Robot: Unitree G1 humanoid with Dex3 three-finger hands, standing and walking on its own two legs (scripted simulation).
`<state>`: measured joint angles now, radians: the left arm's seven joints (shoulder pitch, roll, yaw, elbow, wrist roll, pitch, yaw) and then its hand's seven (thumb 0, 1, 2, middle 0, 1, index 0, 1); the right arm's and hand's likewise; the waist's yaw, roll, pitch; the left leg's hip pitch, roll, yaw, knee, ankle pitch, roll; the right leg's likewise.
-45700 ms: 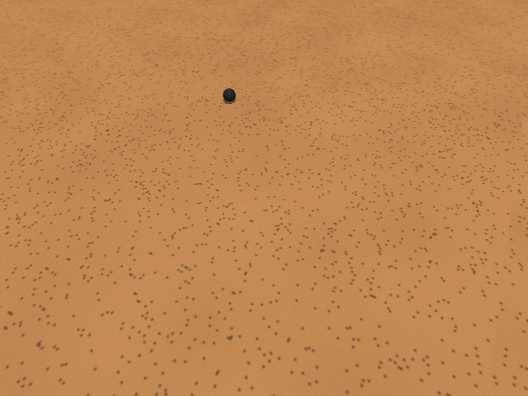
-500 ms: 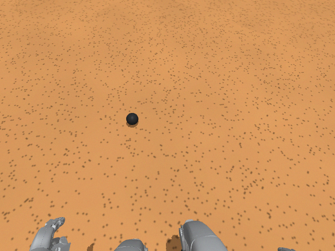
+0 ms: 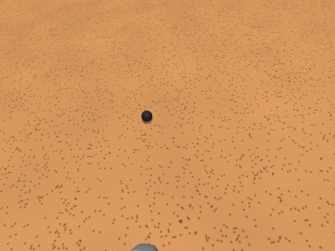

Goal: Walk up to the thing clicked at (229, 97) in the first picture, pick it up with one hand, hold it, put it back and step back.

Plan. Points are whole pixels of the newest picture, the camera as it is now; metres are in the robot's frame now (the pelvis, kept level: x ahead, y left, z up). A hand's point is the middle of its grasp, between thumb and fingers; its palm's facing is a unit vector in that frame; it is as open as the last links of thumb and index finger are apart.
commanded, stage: step back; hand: left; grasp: from above
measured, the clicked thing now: (146, 116) +1.12 +0.26 -0.72
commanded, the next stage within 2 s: stand in 0.90 s
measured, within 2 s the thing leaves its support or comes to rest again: neither
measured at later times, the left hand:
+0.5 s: hand out of the picture +0.05 +0.25 -0.14, palm faces +0.07 -0.91 -0.41, open 7.4 cm
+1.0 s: hand out of the picture +0.12 +0.28 -0.15, palm faces +0.03 -0.93 -0.36, open 7.4 cm
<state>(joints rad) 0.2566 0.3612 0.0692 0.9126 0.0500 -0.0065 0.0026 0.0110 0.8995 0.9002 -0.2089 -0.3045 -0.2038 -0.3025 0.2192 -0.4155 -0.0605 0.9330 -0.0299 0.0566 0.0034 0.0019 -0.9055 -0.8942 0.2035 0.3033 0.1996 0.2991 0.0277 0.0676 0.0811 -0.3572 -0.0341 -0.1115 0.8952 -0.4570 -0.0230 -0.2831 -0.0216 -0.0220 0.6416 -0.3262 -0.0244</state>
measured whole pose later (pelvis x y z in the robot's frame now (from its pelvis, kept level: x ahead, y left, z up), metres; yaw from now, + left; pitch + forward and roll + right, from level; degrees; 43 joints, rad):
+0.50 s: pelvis +0.01 -0.02 +0.00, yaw +2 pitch -3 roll +0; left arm 0.27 0.34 0.06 0.97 0.03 -0.06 -0.01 0.01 0.90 0.90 -0.21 -0.30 -0.20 -0.30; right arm 0.23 -0.40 -0.07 0.98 -0.03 0.02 0.01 0.00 -0.91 -0.89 0.20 0.30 0.20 0.30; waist 0.03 0.05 0.07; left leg -0.37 -0.03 -0.11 0.97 -0.49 0.02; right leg -0.27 0.00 -0.07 0.62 -0.30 -0.05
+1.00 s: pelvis +0.05 +0.01 +0.00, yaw +2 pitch -2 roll +0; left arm 0.13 0.37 0.01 1.05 0.00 -0.02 0.00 0.01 0.91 0.90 -0.20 -0.30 -0.20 -0.30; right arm 0.07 -0.33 -0.02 1.03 -0.02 0.00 0.01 0.00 -0.90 -0.89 0.21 0.30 0.20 0.30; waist 0.01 0.00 0.08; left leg -0.28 0.04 0.01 0.59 -0.27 -0.02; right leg -0.21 -0.03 -0.02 0.59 -0.34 0.01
